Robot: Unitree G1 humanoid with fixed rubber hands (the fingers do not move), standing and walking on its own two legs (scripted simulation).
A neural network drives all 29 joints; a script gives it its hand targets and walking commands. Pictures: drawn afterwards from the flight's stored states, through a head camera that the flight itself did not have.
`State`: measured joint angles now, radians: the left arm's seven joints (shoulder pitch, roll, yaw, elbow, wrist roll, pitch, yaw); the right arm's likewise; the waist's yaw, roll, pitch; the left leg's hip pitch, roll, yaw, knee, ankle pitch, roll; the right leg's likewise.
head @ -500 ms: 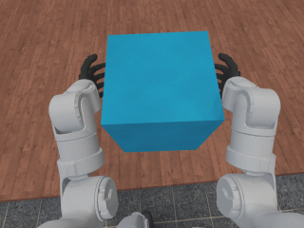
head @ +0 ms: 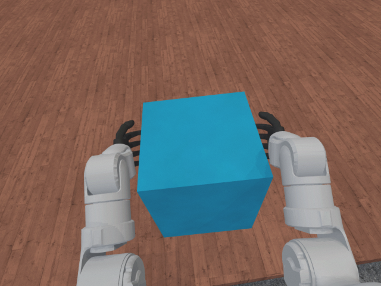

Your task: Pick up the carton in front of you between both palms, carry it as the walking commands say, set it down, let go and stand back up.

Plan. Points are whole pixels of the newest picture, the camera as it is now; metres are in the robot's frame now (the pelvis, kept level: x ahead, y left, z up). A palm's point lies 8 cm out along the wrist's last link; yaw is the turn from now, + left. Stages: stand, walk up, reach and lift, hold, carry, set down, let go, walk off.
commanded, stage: carry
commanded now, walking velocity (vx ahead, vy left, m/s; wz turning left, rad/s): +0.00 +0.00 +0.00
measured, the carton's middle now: (201, 169) +0.35 -0.01 +0.03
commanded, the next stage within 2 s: none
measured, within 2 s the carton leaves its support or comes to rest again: neither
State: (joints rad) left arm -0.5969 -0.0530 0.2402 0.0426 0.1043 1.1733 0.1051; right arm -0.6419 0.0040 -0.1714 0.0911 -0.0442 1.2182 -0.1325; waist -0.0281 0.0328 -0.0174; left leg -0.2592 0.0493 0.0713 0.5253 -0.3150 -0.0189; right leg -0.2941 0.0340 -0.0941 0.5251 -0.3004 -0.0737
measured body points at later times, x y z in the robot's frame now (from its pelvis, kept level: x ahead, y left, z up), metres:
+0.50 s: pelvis -0.03 +0.01 +0.00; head -0.05 +0.01 +0.45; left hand +0.32 +0.17 +0.12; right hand +0.32 -0.13 +0.12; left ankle -0.04 +0.13 -0.73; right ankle -0.02 -0.07 -0.73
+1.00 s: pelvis -0.06 +0.02 +0.00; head -0.08 +0.02 +0.45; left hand +0.29 +0.18 +0.12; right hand +0.29 -0.12 +0.11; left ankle -0.04 +0.13 -0.73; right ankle -0.02 -0.07 -0.73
